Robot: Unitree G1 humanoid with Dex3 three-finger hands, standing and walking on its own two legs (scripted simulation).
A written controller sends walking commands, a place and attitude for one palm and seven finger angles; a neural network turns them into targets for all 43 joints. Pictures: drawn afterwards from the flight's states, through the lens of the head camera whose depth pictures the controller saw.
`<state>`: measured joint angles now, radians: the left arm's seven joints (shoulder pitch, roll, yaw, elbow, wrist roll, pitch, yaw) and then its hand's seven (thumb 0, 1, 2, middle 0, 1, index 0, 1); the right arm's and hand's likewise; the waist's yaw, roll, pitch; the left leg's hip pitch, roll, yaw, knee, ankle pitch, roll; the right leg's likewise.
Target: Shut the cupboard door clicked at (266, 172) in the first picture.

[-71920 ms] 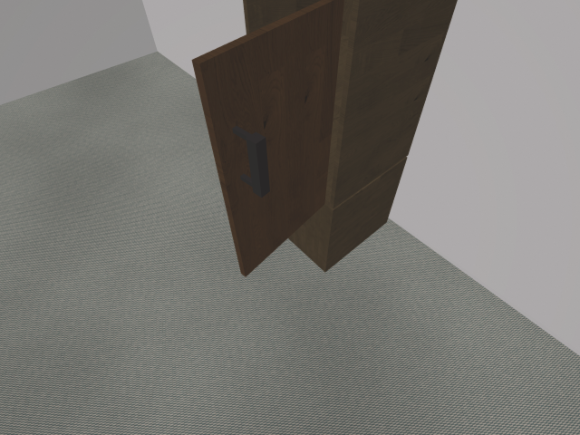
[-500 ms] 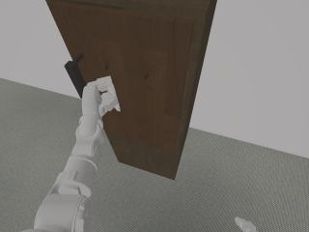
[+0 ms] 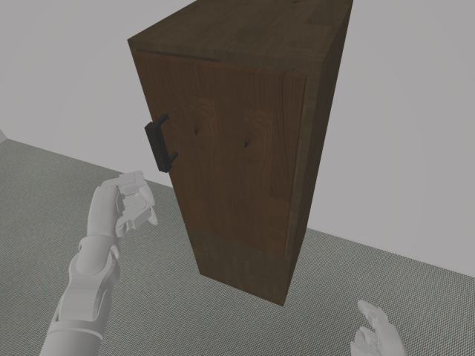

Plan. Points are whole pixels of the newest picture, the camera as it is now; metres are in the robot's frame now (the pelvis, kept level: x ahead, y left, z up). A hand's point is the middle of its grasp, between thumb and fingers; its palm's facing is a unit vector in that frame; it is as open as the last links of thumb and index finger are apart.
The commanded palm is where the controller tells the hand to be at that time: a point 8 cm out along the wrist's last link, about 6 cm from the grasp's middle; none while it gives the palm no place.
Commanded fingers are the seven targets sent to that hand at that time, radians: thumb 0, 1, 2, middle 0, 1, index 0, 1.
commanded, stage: draw the hand back to the body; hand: left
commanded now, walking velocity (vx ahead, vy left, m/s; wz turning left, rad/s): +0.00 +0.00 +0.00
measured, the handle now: (164, 143) +0.57 +0.21 +0.06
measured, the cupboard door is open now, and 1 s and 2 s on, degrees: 0 0 0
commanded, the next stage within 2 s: step back with the hand held close in 0.96 s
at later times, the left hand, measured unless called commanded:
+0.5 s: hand (44, 249) +0.22 +0.26 +0.16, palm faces +0.40 -0.84 -0.37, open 5.4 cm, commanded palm +0.16 +0.31 +0.18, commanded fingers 0.00 0.90 0.90 -0.28 -0.39 -0.28 -0.39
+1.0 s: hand (26, 254) +0.20 +0.27 +0.17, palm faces +0.46 -0.80 -0.39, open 7.4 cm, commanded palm +0.15 +0.31 +0.18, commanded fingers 0.00 0.90 0.90 -0.20 -0.30 -0.20 -0.30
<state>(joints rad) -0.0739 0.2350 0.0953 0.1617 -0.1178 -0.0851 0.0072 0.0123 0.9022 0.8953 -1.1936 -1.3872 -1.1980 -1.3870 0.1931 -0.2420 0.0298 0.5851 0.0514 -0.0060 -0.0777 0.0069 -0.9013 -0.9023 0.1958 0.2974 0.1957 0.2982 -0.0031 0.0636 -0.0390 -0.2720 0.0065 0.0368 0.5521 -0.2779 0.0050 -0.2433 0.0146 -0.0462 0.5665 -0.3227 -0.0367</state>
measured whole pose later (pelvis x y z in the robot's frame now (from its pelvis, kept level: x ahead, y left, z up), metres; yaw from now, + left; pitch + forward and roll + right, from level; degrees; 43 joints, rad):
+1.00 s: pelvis +0.02 +0.01 +0.01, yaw +0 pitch -4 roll +0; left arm 0.45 0.34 0.34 -0.37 -0.07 -0.07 0.11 0.01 0.89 0.89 -0.21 -0.31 -0.21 -0.31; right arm 0.19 -0.22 0.02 0.63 0.01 -0.07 -0.08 0.01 -0.90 -0.90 0.20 0.30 0.20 0.30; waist 0.06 0.07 0.00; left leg -0.11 -0.01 0.03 0.42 -0.24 0.02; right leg -0.06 0.01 -0.05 0.40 -0.27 -0.02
